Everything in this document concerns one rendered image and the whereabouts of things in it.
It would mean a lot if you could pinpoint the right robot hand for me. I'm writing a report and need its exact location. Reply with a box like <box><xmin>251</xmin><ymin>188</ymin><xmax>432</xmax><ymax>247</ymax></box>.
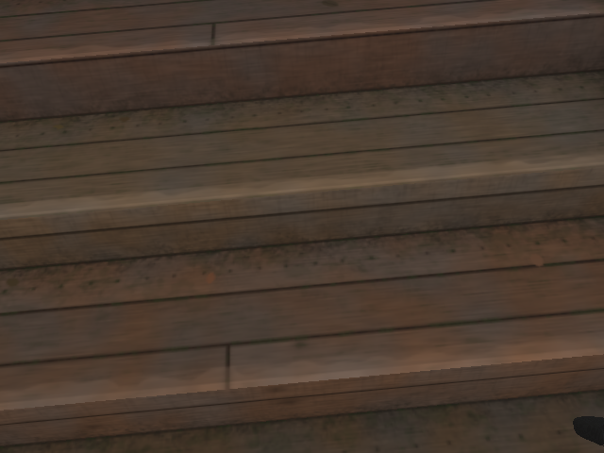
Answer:
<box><xmin>573</xmin><ymin>416</ymin><xmax>604</xmax><ymax>446</ymax></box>

